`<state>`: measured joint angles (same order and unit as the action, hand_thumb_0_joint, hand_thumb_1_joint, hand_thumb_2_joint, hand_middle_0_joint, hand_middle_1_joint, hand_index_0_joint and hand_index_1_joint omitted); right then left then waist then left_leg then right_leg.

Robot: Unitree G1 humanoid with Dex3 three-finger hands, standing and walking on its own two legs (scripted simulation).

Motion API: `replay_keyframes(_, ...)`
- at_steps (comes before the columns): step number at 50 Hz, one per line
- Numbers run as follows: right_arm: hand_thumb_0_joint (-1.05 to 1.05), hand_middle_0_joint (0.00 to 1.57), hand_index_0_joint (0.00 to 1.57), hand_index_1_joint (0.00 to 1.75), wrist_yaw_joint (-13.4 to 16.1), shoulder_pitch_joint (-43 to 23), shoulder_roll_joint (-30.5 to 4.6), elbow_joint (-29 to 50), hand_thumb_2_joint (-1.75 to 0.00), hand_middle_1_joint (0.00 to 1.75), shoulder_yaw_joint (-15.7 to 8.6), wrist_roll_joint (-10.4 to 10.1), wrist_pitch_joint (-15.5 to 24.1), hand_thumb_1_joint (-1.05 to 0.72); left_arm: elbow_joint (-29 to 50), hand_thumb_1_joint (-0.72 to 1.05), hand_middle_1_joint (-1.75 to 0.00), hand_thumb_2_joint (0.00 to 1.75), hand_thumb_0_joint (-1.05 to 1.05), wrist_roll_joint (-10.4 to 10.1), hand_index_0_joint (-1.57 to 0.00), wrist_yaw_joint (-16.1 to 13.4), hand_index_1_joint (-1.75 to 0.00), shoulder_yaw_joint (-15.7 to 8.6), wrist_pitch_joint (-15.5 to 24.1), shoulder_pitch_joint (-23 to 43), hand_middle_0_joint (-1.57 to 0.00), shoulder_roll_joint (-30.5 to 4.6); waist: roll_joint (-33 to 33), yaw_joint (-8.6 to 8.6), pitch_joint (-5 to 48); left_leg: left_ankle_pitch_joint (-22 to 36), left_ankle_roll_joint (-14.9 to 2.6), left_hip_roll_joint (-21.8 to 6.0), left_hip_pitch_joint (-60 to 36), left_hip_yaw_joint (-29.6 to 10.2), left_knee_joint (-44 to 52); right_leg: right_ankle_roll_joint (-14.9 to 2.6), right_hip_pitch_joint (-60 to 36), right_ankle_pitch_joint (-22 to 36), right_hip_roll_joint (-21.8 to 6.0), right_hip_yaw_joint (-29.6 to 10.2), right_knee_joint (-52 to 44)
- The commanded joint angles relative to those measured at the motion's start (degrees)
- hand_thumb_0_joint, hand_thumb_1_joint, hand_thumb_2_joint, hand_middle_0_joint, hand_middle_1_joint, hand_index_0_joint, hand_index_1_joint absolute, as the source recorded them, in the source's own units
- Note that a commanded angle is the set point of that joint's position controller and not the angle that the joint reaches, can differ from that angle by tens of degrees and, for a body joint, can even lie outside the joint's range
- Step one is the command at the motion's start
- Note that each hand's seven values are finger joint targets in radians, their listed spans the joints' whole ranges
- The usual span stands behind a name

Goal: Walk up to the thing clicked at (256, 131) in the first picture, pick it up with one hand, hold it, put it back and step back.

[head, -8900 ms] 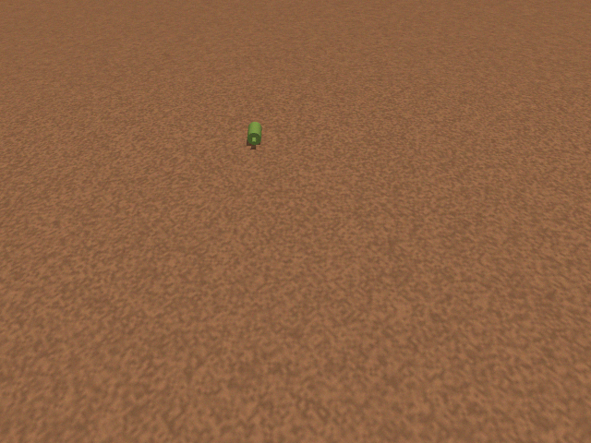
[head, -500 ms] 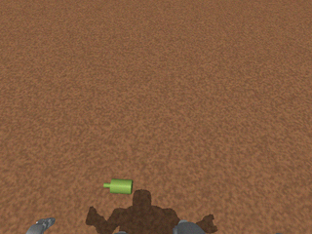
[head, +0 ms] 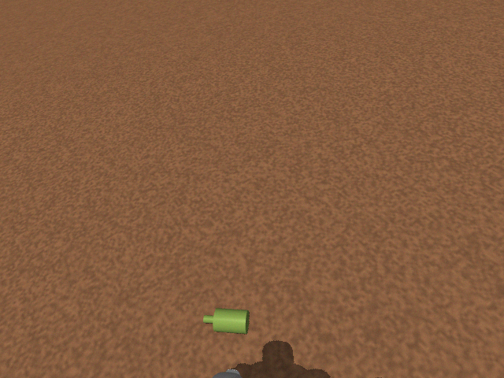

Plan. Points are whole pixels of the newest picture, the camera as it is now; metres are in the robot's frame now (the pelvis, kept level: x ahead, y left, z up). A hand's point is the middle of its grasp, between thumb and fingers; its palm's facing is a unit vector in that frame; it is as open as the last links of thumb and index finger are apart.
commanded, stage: walk up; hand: left
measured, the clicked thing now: (225, 320) +0.44 +0.22 -0.71
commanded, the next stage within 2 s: stand in 1.32 s
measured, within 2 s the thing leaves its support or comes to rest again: neither
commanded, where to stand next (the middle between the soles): +0.09 +0.02 m, yaw -3 degrees
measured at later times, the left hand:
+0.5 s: hand out of the picture +0.11 +0.26 -0.16, palm faces -0.07 -0.92 -0.39, open 7.3 cm
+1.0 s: hand out of the picture +0.02 +0.31 -0.13, palm faces +0.02 -0.88 -0.48, open 7.4 cm
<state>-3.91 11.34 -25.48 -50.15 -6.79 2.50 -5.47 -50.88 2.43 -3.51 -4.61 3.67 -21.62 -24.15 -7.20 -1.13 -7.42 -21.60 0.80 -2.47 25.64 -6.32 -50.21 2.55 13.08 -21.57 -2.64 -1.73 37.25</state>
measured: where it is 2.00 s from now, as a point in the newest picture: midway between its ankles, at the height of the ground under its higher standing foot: outside the picture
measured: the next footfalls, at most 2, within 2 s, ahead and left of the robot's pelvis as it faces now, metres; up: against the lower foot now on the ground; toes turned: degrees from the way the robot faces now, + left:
left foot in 0.04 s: +0.08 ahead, +0.17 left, +0.00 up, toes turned -1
right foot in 0.50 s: +0.05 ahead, -0.14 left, +0.00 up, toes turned -2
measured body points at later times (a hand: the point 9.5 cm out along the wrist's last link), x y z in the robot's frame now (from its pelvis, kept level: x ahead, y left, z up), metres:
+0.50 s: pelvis +0.00 -0.01 -0.01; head +0.06 +0.00 +0.43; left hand +0.12 +0.31 -0.13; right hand +0.05 -0.36 -0.11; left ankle +0.04 +0.17 -0.72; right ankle +0.01 -0.14 -0.72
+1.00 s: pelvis -0.01 +0.01 +0.00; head +0.01 +0.00 +0.44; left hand +0.02 +0.36 -0.10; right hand +0.09 -0.30 -0.13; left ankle +0.03 +0.15 -0.72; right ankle +0.01 -0.14 -0.72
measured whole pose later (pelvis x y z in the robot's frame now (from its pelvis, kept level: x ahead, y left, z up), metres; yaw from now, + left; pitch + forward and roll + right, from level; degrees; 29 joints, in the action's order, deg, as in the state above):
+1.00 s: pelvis -0.01 +0.01 +0.00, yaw +1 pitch -4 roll +2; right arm -1.9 10.7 -23.1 -53.1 -3.9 1.1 0.4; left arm -51.6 1.3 -0.7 -3.0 2.4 -16.9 -24.8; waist -0.9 -2.3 -6.4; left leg -15.6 0.2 -0.1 17.9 0.9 -37.4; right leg 0.7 17.8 -21.4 -6.1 0.0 42.9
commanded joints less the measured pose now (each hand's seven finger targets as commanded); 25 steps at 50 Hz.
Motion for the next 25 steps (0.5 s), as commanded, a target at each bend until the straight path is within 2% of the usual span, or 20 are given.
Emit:
replay_keyframes(1,0.00,0.20,0.20,0.30,1.3,4.0,-8.4,2.9,-0.90,0.30,-2.3,-1.3,3.8,-0.90,6.5,0.90,-0.30,0.90,0.00,-0.6,-0.20,0.8,-0.30,-2.6,0.1,7.8,-0.20,-14.9,21.2,4.19,6.7,2.5,-1.77,2.1,-18.0,7.5,17.4,-11.29,9.6,14.0,-8.8,-5.9,-2.1)
replay_keyframes(2,0.00,0.20,0.20,0.30,1.9,6.7,-9.4,1.3,-0.90,0.30,-2.6,-1.3,4.8,-0.90,6.2,0.90,-0.30,0.90,0.00,-0.6,-0.20,1.1,-0.30,-1.4,-0.6,4.4,-0.20,-10.9,11.8,4.62,8.4,3.1,-1.84,3.5,-23.4,5.9,22.3,-9.18,10.9,11.0,-4.9,-3.5,10.1)
replay_keyframes(3,0.00,0.20,0.20,0.30,2.6,7.8,-11.9,1.9,-0.90,0.30,-3.0,-0.5,5.8,-0.90,5.9,0.90,-0.30,0.90,0.00,-1.3,-0.20,1.2,-0.30,0.1,-0.8,0.0,-0.20,-6.5,0.6,4.35,10.5,0.3,-4.77,-4.5,-25.6,-8.7,27.1,-5.62,15.2,2.7,-0.8,-0.8,21.2)
replay_keyframes(4,0.00,0.20,0.20,0.30,3.0,5.6,-15.2,3.7,-0.90,0.30,-2.7,-0.6,6.6,-0.90,6.2,0.90,-0.30,0.90,0.00,-1.4,-0.20,1.0,-0.30,0.7,-1.0,-0.8,-0.20,-5.6,-4.6,2.44,9.2,-1.4,-9.16,-16.1,-23.9,-27.1,31.0,-3.75,23.2,-12.3,4.9,-0.7,24.5)
replay_keyframes(5,0.00,0.20,0.20,0.30,2.6,5.2,-19.5,3.3,-0.90,0.30,-3.5,-1.8,6.6,-0.90,4.8,0.90,-0.30,0.90,0.00,-1.4,-0.20,0.3,-0.30,-1.1,-1.2,3.0,-0.20,-12.5,-2.9,4.25,8.5,-8.1,-16.55,-20.8,-15.8,-35.0,33.2,-4.90,19.2,-14.8,2.6,-5.2,27.0)
replay_keyframes(6,0.00,0.20,0.20,0.30,2.7,3.1,-18.7,3.5,-0.90,0.30,-3.5,-1.8,6.4,-0.90,4.4,0.90,-0.30,0.90,0.00,-1.2,-0.20,0.4,-0.30,-1.3,-1.0,5.3,-0.20,-14.9,-0.9,3.31,4.5,-10.2,-17.97,-20.1,-10.7,-31.9,34.0,-4.88,18.3,-13.2,1.0,-5.9,27.6)
replay_keyframes(7,0.00,0.20,0.20,0.30,3.1,1.0,-14.7,4.1,-0.90,0.30,-2.2,-1.7,6.8,-0.90,3.2,0.90,-0.30,0.90,0.00,-1.6,-0.20,0.9,-0.30,-1.5,-1.2,5.0,-0.20,-14.5,2.8,2.15,2.4,-5.5,-15.22,-15.8,-9.3,-21.7,31.3,-4.53,16.8,-10.5,0.1,-6.9,26.1)
replay_keyframes(8,0.00,0.20,0.20,0.30,3.5,-1.0,-11.7,4.5,-0.90,0.30,-0.9,-1.6,7.5,-0.90,2.1,0.90,-0.30,0.90,0.00,-1.9,-0.20,1.5,-0.30,-1.5,-1.5,3.6,-0.20,-12.8,3.6,0.95,2.4,-0.1,-11.56,-12.0,-11.3,-14.8,29.2,-4.69,17.4,-7.2,-0.2,-7.4,23.2)
replay_keyframes(9,0.00,0.20,0.20,0.30,3.8,-0.4,-11.4,4.1,-0.90,0.30,-0.4,-1.9,8.3,-0.90,1.4,0.90,-0.30,0.90,0.00,-2.0,-0.20,2.0,-0.30,-1.4,-1.9,2.1,-0.20,-12.0,2.8,0.28,2.5,4.5,-10.25,-11.0,-12.2,-11.7,27.9,-4.56,16.8,-5.1,-0.7,-5.6,20.6)
replay_keyframes(10,0.00,0.20,0.20,0.30,4.1,0.9,-12.4,3.2,-0.90,0.30,-0.6,-1.9,9.0,-0.90,1.1,0.90,-0.30,0.90,0.00,-1.8,-0.20,2.5,-0.30,-1.5,-2.5,2.7,-0.20,-11.7,1.8,0.83,2.5,7.5,-10.16,-10.9,-10.6,-11.4,27.8,-4.44,15.2,-3.7,-0.8,-4.5,19.1)
replay_keyframes(12,0.00,0.20,0.20,0.30,4.9,2.3,-14.1,2.4,-0.90,0.30,-1.1,-1.6,9.2,-0.90,1.9,0.90,-0.30,0.90,0.00,-1.3,-0.20,3.0,-0.30,-2.1,-3.6,5.1,-0.20,-11.4,-1.5,1.51,2.6,14.2,-11.86,-12.8,-10.3,-11.7,27.0,-3.63,13.1,-4.8,-0.6,-2.8,16.6)
replay_keyframes(15,0.00,0.20,0.20,0.30,6.4,5.1,-14.5,3.0,-0.90,0.30,-1.5,-1.6,8.8,-0.90,4.5,0.90,-0.30,0.90,0.00,-0.6,-0.20,3.4,-0.30,-3.0,-5.0,7.8,-0.20,-11.5,-3.3,2.10,3.9,35.2,-14.73,-16.1,-13.7,-11.4,22.1,-3.25,14.9,-5.9,-0.7,-1.2,17.7)
replay_keyframes(16,0.00,0.20,0.20,0.30,6.9,5.8,-14.3,3.4,-0.90,0.30,-1.5,-1.6,8.8,-0.90,4.8,0.90,-0.30,0.90,0.00,-0.4,-0.20,3.7,-0.30,-3.3,-5.4,8.3,-0.20,-11.6,-2.8,2.27,4.4,39.7,-15.10,-16.0,-13.1,-11.3,21.1,-3.11,14.3,-6.2,-0.3,-1.2,18.9)
replay_keyframes(18,0.00,0.20,0.20,0.30,7.7,5.4,-14.6,4.2,-0.90,0.30,-1.6,-1.5,8.7,-0.90,5.9,0.90,-0.30,0.90,0.00,-0.4,-0.20,4.2,-0.30,-3.6,-6.2,9.2,-0.20,-10.9,-3.6,2.10,5.7,42.4,-15.57,-16.2,-13.0,-10.9,19.3,-3.21,13.8,-6.5,-0.3,-0.8,19.5)
replay_keyframes(20,0.00,0.20,0.20,0.30,8.1,4.4,-14.6,5.1,-0.90,0.30,-1.4,-1.3,8.5,-0.90,6.4,0.90,-0.30,0.90,0.00,-0.6,-0.20,4.6,-0.30,-3.8,-6.5,9.3,-0.20,-10.1,-4.4,1.71,7.4,39.2,-15.15,-15.0,-11.4,-9.9,18.0,-3.51,11.5,-6.9,0.2,0.0,18.2)
replay_keyframes(21,0.00,0.20,0.20,0.30,8.0,3.8,-14.4,5.6,-0.90,0.30,-1.3,-1.3,8.4,-0.90,6.4,0.90,-0.30,0.90,0.00,-0.8,-0.20,4.8,-0.30,-3.9,-6.3,9.1,-0.20,-9.6,-5.2,1.58,8.8,37.1,-14.42,-13.9,-11.2,-9.2,17.1,-3.94,9.5,-6.7,0.5,0.4,15.4)
replay_keyframes(22,0.00,0.20,0.20,0.30,7.9,2.0,-14.4,6.0,-0.90,0.30,-1.2,-1.4,8.2,-0.90,5.9,0.90,-0.30,0.90,0.00,-1.0,-0.20,4.9,-0.30,-3.7,-5.9,7.5,-0.20,-8.7,-6.0,0.33,10.8,33.9,-12.99,-12.2,-10.8,-7.2,14.7,-4.43,5.8,-4.1,0.8,0.9,8.4)
replay_keyframes(23,0.00,0.20,0.20,0.30,7.5,-0.4,-13.8,6.5,-0.90,0.30,-0.7,-1.6,7.9,-0.90,4.3,0.90,-0.30,0.90,0.00,-1.1,-0.20,4.7,-0.30,-3.6,-5.1,4.5,-0.20,-8.0,-5.1,-1.66,12.5,29.4,-10.94,-9.4,-8.2,-3.6,11.0,-5.02,-0.1,1.5,1.8,2.9,-1.2)
replay_keyframes(24,0.00,0.20,0.20,0.30,7.1,-0.7,-10.8,6.6,-0.90,0.30,0.3,-2.0,7.4,-0.90,3.0,0.90,-0.30,0.90,0.00,-0.8,-0.20,4.2,-0.30,-4.0,-4.1,2.9,-0.20,-9.1,-0.1,-2.98,12.4,22.0,-7.20,-5.6,-4.4,-0.5,4.9,-5.45,-5.0,5.1,2.4,2.0,-8.3)
replay_keyframes(25,0.00,0.20,0.20,0.30,6.8,0.9,-7.2,6.9,-0.90,0.30,1.6,-2.4,7.0,-0.90,3.1,0.90,-0.30,0.90,0.00,-0.2,-0.20,3.8,-0.30,-4.6,-3.0,2.3,-0.20,-12.9,11.1,-2.97,11.7,8.7,-3.80,0.3,4.5,2.6,-5.4,-7.14,-9.7,6.5,-6.1,-13.3,-13.0)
